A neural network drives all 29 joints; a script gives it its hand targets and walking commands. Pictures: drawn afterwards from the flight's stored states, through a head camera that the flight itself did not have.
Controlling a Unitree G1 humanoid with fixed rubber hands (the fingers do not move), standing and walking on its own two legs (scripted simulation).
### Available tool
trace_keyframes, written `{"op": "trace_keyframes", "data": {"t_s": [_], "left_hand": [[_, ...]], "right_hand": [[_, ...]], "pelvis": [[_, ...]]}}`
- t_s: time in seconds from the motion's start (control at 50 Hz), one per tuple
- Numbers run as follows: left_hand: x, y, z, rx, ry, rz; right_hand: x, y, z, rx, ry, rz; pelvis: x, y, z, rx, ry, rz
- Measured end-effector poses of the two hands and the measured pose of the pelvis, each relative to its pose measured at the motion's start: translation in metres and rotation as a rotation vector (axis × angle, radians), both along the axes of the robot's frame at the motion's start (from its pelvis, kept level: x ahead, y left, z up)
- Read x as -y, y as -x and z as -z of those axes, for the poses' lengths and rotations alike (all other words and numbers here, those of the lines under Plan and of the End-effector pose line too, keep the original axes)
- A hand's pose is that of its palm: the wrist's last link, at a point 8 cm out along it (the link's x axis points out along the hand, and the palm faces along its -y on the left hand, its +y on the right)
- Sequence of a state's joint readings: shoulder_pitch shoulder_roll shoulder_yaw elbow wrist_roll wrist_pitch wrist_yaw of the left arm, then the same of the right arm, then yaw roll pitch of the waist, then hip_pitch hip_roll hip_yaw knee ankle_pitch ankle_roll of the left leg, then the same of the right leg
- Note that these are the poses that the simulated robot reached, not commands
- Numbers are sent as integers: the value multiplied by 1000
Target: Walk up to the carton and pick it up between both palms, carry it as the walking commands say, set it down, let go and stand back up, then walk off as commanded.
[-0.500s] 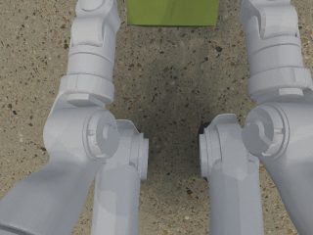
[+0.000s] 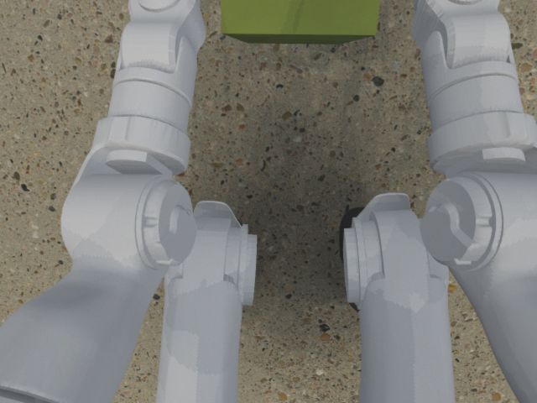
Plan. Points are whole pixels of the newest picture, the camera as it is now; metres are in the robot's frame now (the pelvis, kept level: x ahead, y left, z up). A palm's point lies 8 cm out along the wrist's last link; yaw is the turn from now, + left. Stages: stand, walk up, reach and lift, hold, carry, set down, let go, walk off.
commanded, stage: set down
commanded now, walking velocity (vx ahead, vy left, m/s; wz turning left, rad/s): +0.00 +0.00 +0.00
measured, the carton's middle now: out of the picture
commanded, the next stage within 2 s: let go in 1.54 s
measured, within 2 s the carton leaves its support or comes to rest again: rests again in 0.04 s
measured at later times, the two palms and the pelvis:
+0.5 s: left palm out of the picture +0.56 +0.10 -0.14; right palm out of the picture +0.55 -0.20 -0.14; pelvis -0.03 +0.00 +0.02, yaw -1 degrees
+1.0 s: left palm out of the picture +0.56 +0.11 +0.00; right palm out of the picture +0.55 -0.21 +0.00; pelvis -0.03 +0.00 +0.13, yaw -2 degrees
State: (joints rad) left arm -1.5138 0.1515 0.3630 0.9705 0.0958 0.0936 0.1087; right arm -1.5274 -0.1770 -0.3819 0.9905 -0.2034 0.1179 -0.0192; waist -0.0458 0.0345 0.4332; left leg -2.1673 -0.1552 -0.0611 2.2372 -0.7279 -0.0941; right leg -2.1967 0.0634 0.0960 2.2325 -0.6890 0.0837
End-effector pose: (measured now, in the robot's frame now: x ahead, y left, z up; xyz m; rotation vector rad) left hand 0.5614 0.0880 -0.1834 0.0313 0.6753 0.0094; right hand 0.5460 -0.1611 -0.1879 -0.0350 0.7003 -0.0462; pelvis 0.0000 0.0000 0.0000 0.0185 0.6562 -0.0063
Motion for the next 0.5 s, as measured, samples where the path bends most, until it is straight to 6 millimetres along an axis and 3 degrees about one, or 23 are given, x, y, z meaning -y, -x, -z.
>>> {"op": "trace_keyframes", "data": {"t_s": [0.14, 0.24, 0.4, 0.5], "left_hand": [[-15, 22, 19, -59, -43, -7], [-21, 30, 14, -77, -33, -18], [-16, 7, -21, 8, -25, -15], [-14, -1, -43, 40, -30, -24]], "right_hand": [[38, 27, 16, -52, 76, 87], [60, 33, 6, -66, 78, 116], [44, -1, -36, 28, 43, 103], [35, -8, -51, 70, 39, 108]], "pelvis": [[2, 12, -4, 55, -1, 4], [4, 19, -5, 64, 5, 13], [6, 29, -11, 65, 8, 18], [4, 30, -20, 61, -1, 16]]}}
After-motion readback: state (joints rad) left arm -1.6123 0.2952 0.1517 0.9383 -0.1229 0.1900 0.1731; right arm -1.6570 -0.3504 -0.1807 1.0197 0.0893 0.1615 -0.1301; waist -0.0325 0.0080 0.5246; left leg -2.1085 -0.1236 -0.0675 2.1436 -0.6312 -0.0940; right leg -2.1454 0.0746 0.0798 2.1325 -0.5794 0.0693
